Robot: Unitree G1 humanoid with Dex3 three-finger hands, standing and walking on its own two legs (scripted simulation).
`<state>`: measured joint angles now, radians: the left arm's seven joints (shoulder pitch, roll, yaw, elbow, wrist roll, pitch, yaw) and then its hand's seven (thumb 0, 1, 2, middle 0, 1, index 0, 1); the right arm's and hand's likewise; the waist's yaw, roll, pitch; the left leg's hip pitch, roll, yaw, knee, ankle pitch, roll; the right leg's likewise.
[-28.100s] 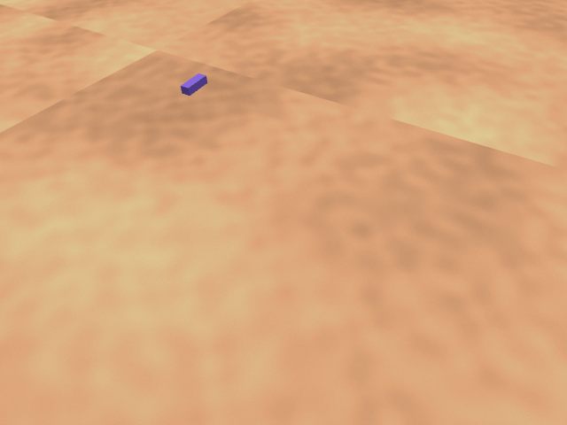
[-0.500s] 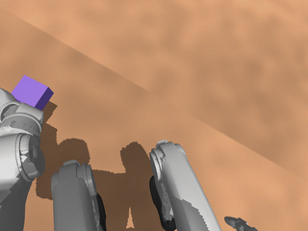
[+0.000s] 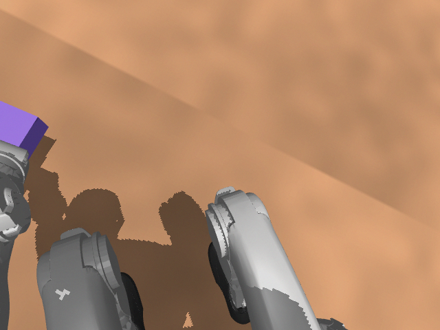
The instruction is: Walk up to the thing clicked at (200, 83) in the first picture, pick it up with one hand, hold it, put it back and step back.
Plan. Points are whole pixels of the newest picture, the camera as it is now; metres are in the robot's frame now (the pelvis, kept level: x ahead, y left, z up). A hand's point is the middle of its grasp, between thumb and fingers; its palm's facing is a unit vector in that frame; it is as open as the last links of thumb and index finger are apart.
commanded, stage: crouch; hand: left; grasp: from above
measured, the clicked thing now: out of the picture +0.48 +0.30 -0.18
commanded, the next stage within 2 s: lower in 0.04 s
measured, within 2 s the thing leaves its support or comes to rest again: rests again in 1.54 s
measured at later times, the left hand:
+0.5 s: hand (3, 167) +0.47 +0.29 -0.19, palm faces -0.23 -0.40 -0.89, open 9.6 cm
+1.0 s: hand (16, 167) +0.48 +0.29 -0.23, palm faces -0.22 -0.38 -0.90, open 9.6 cm
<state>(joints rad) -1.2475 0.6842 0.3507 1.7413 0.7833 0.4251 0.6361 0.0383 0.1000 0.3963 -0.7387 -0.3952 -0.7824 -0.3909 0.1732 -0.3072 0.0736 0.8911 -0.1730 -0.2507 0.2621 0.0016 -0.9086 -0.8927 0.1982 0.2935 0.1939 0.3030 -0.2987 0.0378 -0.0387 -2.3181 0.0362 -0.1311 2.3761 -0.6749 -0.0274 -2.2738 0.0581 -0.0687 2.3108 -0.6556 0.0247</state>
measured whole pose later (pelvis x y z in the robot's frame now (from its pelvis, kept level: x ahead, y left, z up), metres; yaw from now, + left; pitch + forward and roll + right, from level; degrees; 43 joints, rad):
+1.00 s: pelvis +0.00 +0.01 -0.02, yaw -5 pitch +31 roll -11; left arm -1.27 0.88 0.35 1.81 0.76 0.37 0.73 0.02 0.07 0.45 -0.69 -0.52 -0.72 -0.53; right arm 0.14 -0.36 0.22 0.82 -0.22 -0.30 0.38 0.00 -0.92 -0.89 0.20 0.29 0.19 0.30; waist -0.39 -0.06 0.15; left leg -2.33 0.04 -0.22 2.48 -0.71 -0.02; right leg -2.25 0.08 -0.14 2.34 -0.66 0.04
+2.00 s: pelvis +0.00 +0.01 -0.01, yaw -8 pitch +29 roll -15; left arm -1.27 1.02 0.33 1.80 0.71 0.34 0.76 0.01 -0.07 0.66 -0.50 -0.74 -0.52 -0.74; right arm 0.11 -0.39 0.33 0.70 -0.21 -0.35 0.39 0.00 -0.91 -0.90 0.20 0.29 0.19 0.30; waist -0.44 -0.13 0.24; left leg -2.30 0.04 -0.29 2.49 -0.72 -0.02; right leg -2.19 0.09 -0.20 2.30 -0.65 0.05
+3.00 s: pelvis +0.00 +0.01 +0.00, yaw -8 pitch +28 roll -16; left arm -1.27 1.04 0.28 1.79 0.68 0.34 0.76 0.00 -0.45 1.09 -0.14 -1.11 -0.14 -1.12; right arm 0.13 -0.39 0.35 0.70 -0.22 -0.37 0.38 0.01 -0.91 -0.89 0.20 0.29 0.19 0.30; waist -0.45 -0.15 0.26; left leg -2.27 0.04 -0.30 2.47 -0.72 -0.02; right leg -2.15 0.09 -0.21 2.27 -0.65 0.05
